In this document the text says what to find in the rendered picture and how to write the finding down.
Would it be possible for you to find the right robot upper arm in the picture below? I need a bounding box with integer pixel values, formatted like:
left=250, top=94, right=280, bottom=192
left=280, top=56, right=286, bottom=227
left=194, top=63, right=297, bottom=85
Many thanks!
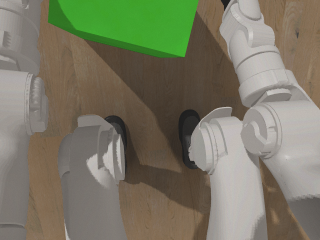
left=240, top=100, right=320, bottom=240

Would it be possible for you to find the left robot foot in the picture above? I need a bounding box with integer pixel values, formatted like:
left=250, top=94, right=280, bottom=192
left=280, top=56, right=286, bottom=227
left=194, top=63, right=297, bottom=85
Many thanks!
left=104, top=115, right=127, bottom=174

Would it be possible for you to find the robot right hand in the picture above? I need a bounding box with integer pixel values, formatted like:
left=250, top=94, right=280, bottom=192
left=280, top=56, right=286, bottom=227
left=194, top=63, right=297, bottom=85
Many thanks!
left=221, top=0, right=231, bottom=11

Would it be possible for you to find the robot left forearm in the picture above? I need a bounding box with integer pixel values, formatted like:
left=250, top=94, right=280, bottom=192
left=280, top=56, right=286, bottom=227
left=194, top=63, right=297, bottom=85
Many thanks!
left=0, top=0, right=43, bottom=77

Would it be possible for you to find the robot right forearm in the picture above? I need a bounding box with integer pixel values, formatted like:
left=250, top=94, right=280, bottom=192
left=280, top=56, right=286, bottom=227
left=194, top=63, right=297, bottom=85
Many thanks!
left=219, top=0, right=316, bottom=108

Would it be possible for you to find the left robot upper arm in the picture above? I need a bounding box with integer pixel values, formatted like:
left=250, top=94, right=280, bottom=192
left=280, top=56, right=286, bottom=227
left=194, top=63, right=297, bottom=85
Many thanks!
left=0, top=69, right=49, bottom=240

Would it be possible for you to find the left robot shin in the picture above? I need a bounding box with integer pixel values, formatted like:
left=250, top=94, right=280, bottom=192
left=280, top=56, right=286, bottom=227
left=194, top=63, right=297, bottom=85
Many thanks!
left=57, top=114, right=117, bottom=180

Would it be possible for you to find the carton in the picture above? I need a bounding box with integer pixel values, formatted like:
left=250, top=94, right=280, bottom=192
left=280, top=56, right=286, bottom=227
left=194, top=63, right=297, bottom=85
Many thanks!
left=48, top=0, right=199, bottom=58

